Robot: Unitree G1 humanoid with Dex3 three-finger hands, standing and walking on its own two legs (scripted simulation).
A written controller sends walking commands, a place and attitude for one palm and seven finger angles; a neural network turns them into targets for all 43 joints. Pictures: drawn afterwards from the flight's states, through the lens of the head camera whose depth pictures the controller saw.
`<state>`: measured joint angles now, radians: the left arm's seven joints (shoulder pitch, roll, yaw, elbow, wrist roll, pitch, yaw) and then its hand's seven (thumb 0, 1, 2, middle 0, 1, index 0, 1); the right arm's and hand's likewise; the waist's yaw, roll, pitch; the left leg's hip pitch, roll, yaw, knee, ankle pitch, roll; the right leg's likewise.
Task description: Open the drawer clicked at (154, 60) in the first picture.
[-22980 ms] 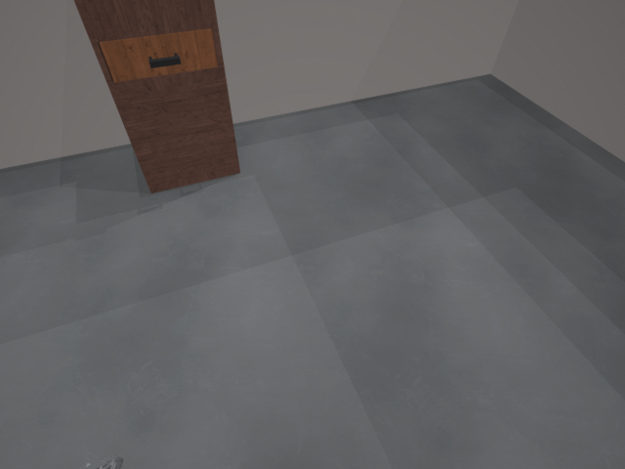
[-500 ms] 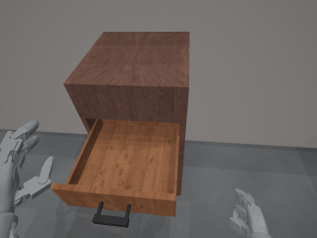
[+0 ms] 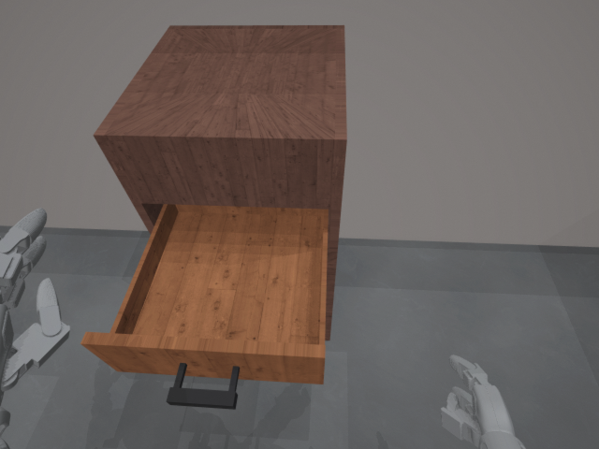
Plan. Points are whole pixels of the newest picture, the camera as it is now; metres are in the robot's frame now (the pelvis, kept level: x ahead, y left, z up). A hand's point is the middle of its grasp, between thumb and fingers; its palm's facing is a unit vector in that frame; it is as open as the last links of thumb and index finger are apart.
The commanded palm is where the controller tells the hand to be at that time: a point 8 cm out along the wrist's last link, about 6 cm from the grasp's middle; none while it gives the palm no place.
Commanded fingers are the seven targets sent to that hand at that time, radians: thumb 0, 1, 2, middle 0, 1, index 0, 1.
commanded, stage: step back with the hand held close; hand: left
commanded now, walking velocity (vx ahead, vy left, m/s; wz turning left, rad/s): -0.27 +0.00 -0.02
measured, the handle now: (205, 384) +0.24 +0.18 -0.15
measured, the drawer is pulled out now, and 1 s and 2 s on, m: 0.30 0.30 0.30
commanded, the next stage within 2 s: stop stepping back and stand still in 1.40 s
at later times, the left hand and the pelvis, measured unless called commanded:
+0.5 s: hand (0, 413) +0.13 +0.26 +0.15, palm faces +0.32 -0.81 -0.49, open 7.4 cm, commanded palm +0.06 +0.30 +0.18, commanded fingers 0.00 0.90 0.90 -0.20 -0.30 -0.20 -0.30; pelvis -0.06 +0.02 -0.01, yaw +1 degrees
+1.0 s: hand (3, 437) +0.11 +0.24 +0.16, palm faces +0.32 -0.84 -0.45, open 7.4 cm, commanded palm +0.03 +0.29 +0.18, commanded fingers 0.00 0.90 0.90 -0.20 -0.30 -0.20 -0.30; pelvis -0.09 +0.01 -0.01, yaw +1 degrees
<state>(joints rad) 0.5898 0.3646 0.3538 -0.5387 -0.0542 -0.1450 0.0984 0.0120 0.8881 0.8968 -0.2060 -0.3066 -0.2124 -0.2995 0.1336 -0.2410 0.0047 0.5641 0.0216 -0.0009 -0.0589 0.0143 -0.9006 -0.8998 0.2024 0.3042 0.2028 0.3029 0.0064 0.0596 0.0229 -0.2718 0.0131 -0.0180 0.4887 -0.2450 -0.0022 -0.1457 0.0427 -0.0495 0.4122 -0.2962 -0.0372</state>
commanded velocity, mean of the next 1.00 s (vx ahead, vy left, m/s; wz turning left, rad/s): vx -0.33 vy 0.00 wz -0.02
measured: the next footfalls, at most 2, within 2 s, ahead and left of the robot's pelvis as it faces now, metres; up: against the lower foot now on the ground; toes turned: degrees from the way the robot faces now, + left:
left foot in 1.02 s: -0.03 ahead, +0.13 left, +0.00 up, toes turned +0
right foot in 1.28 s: -0.17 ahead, -0.12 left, +0.00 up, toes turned -1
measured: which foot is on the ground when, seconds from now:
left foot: down 0.00-0.86, up 0.88-1.00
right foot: down 0.00-1.00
